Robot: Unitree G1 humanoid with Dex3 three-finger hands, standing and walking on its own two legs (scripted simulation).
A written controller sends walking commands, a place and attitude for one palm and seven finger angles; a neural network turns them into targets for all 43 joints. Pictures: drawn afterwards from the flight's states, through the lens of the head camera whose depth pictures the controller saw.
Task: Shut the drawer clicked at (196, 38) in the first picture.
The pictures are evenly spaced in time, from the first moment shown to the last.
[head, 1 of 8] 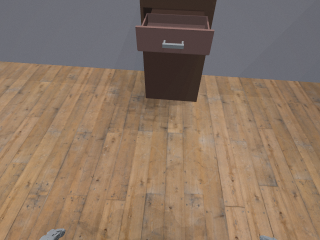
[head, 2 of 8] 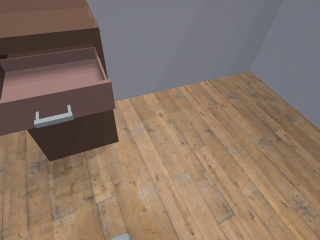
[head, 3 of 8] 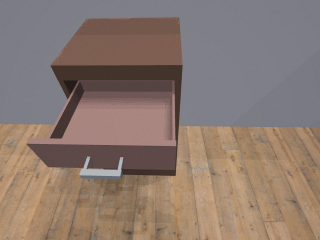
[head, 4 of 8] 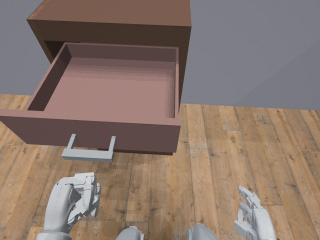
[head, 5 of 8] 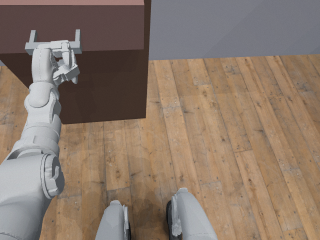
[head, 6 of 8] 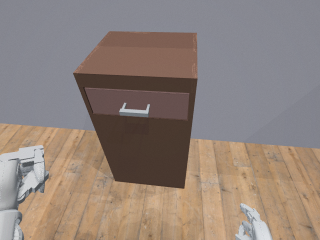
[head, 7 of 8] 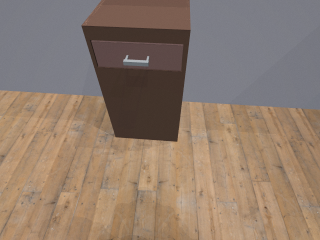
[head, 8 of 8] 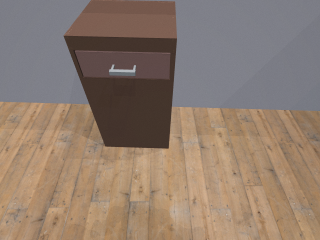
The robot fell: no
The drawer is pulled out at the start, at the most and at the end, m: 0.30 0.30 0.00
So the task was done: yes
